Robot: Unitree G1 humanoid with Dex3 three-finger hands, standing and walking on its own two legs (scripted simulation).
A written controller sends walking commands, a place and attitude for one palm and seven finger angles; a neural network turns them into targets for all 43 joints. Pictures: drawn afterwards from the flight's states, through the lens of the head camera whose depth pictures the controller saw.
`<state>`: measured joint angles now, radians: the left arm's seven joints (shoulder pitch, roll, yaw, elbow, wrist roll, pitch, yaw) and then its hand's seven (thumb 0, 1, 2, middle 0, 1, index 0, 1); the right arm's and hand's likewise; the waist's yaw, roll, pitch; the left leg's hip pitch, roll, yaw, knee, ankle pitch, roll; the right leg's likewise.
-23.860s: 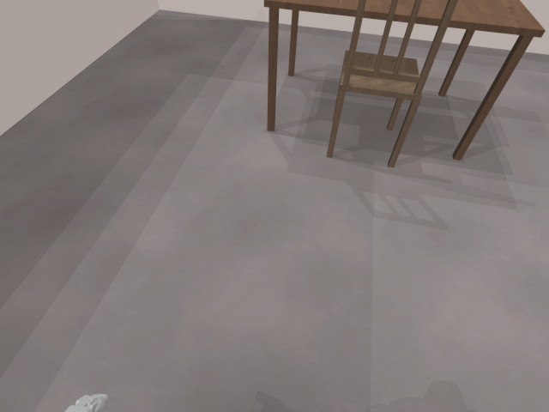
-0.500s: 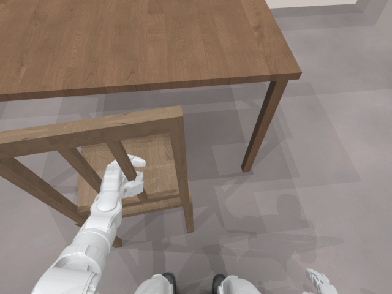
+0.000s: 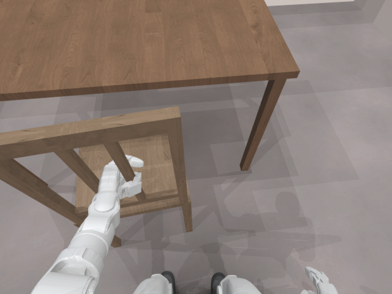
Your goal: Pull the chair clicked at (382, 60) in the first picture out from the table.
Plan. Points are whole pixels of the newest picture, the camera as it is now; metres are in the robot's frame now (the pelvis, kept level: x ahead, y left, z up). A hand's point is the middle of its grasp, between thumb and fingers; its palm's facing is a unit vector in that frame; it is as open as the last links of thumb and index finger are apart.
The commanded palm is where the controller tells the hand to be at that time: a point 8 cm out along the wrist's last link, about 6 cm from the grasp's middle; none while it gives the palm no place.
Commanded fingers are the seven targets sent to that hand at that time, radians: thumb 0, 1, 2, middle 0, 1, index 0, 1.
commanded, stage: stop walking, hand still on the chair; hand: left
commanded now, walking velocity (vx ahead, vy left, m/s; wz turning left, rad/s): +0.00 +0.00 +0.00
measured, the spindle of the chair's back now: (92, 181) +0.37 +0.25 -0.07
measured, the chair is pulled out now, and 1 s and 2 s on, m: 0.15 0.16 0.16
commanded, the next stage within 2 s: open the thumb and straighten the fingers in 0.86 s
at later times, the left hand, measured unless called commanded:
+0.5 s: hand (136, 182) +0.36 +0.14 -0.06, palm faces +0.01 -0.99 -0.17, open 5.5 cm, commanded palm +0.34 +0.19 -0.04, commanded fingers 0.00 0.90 0.90 -0.50 -1.45 -0.50 -1.45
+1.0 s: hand (136, 181) +0.36 +0.14 -0.06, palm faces +0.02 -0.98 -0.17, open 5.6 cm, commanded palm +0.33 +0.19 -0.04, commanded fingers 0.00 0.54 0.73 -0.50 -1.45 -0.50 -1.45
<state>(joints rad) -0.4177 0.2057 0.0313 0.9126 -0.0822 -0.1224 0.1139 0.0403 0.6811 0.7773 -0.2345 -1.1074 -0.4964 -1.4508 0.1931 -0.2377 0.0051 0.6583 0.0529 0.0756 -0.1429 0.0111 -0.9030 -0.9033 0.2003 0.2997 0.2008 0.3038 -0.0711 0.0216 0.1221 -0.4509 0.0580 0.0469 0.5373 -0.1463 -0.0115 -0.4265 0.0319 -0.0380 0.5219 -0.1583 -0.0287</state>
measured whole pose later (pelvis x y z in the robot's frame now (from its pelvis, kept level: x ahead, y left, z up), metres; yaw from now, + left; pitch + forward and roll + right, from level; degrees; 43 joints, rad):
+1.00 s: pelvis +0.10 +0.01 +0.01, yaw +1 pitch +1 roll +0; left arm -0.10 0.12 -0.05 0.75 -0.06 -0.04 0.08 0.10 0.65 0.81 -0.20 -1.16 -0.50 -1.45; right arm 0.21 -0.23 0.02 0.66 0.03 0.05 -0.11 0.01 -0.90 -0.90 0.20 0.30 0.20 0.30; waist -0.03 0.05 0.00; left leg -0.21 0.03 0.05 0.44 -0.25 -0.01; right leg -0.18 0.01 -0.04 0.43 -0.27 -0.02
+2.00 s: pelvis +0.06 +0.02 -0.03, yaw +1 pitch +9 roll +0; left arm -0.09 0.15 0.01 0.42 -0.03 0.22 0.04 -0.01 -0.53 0.20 -0.01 -0.01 -0.01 -0.01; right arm 0.28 -0.25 -0.01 0.57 0.04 -0.01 -0.03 0.01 -0.90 -0.90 0.20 0.30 0.20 0.30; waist -0.06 0.04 -0.11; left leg -0.61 0.03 0.04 0.84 -0.38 0.01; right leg -0.58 -0.01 -0.04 0.83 -0.41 -0.01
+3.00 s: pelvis +0.05 +0.01 -0.07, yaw +3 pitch +11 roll -2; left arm 0.56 0.20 0.06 -0.26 -0.19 -0.36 -0.12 -0.01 -0.54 0.20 0.00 0.00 -0.01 -0.01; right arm 0.22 -0.20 -0.01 0.56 0.02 -0.24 -0.02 0.02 -0.90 -0.90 0.20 0.30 0.20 0.30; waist 0.01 0.04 -0.12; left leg -0.84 0.03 -0.03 1.15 -0.52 -0.01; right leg -0.77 -0.01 -0.10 1.12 -0.55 -0.03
